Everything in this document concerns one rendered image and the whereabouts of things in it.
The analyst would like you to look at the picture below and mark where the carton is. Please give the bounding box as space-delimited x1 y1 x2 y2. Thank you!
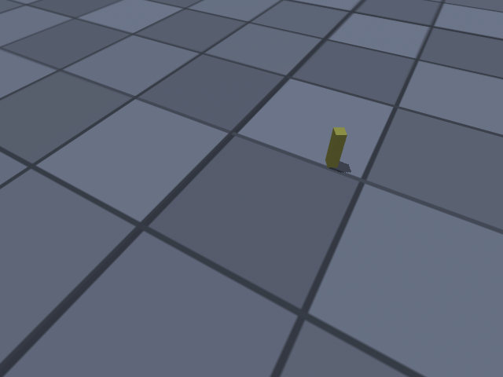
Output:
325 127 347 167

